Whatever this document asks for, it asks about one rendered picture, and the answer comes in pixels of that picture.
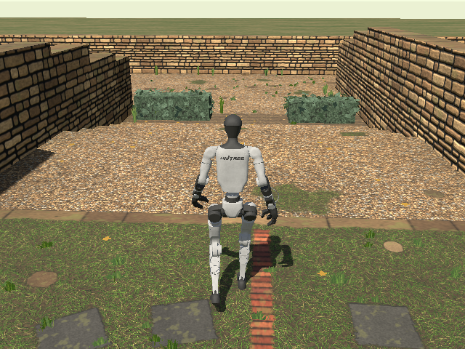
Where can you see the right robot hand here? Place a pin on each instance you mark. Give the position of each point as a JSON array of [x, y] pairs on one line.
[[273, 214]]

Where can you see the left robot hand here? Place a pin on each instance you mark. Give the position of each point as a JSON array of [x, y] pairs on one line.
[[201, 198]]

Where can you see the robot left forearm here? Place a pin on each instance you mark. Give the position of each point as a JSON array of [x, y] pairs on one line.
[[197, 189]]

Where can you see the robot left upper arm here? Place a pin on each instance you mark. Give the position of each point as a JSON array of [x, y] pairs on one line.
[[209, 153]]

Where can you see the robot right upper arm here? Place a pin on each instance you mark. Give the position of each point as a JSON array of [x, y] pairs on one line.
[[256, 154]]

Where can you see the robot left thigh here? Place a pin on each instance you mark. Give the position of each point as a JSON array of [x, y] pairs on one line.
[[215, 222]]

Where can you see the robot right forearm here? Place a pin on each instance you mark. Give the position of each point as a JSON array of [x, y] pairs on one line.
[[267, 194]]

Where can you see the left robot foot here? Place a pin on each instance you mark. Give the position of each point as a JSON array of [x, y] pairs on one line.
[[215, 298]]

